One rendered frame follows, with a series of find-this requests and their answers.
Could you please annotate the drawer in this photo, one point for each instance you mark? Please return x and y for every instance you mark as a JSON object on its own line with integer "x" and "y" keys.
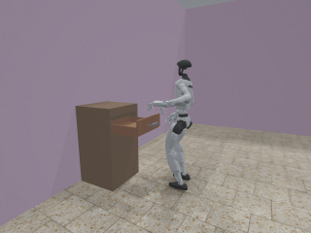
{"x": 134, "y": 126}

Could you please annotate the robot right upper arm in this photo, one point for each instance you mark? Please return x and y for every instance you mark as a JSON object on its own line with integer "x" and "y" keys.
{"x": 192, "y": 98}

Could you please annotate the robot left upper arm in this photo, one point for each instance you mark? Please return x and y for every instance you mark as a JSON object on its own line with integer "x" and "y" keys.
{"x": 182, "y": 87}

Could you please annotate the robot right shin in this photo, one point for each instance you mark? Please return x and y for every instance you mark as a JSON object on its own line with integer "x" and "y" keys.
{"x": 181, "y": 159}

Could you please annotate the robot left shin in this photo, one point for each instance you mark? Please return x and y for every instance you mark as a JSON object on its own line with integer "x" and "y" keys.
{"x": 174, "y": 167}

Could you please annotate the right robot hand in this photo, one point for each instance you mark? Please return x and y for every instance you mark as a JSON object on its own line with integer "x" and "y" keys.
{"x": 171, "y": 118}

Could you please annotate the cabinet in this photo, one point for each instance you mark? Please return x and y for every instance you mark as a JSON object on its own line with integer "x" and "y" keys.
{"x": 107, "y": 160}

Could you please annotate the robot shin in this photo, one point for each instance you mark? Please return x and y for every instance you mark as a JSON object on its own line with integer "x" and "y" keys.
{"x": 174, "y": 167}
{"x": 181, "y": 159}

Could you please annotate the robot left forearm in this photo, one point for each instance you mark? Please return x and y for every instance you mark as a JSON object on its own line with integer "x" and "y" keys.
{"x": 175, "y": 102}

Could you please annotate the handle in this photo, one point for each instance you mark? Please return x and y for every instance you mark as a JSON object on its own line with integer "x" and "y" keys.
{"x": 153, "y": 124}

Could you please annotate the left robot hand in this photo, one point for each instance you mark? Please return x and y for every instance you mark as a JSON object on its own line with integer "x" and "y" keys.
{"x": 156, "y": 103}

